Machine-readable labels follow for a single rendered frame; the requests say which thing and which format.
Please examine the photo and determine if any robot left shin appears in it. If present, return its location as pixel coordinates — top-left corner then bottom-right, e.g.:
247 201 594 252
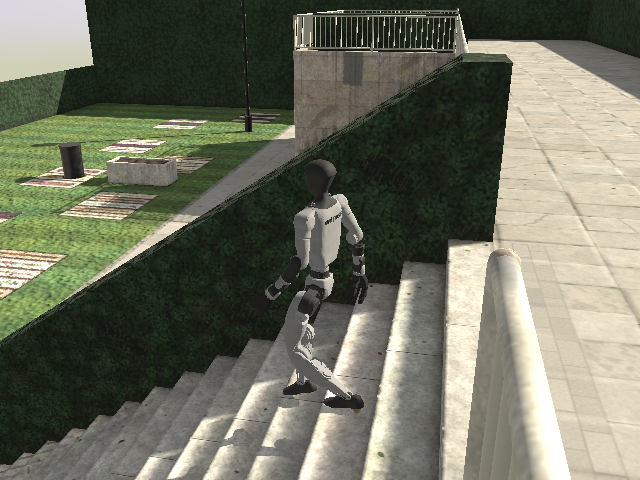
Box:
290 352 353 400

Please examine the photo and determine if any robot right forearm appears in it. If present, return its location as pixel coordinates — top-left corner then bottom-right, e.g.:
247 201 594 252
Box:
351 235 365 276

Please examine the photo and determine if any robot left forearm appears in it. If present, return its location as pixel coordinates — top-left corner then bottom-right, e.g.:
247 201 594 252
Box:
265 256 302 300

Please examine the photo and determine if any robot left hand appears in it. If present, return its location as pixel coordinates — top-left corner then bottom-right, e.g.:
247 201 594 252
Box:
249 292 273 318

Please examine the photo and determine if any robot torso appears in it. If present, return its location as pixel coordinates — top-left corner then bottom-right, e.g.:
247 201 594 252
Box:
303 193 342 301

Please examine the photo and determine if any robot left upper arm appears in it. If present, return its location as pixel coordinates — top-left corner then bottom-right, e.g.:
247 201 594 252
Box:
290 209 315 270

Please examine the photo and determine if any robot right hand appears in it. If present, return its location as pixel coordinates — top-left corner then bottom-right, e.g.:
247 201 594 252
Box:
348 274 369 304

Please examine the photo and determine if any robot right upper arm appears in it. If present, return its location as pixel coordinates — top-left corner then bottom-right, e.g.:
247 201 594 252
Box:
331 194 363 245

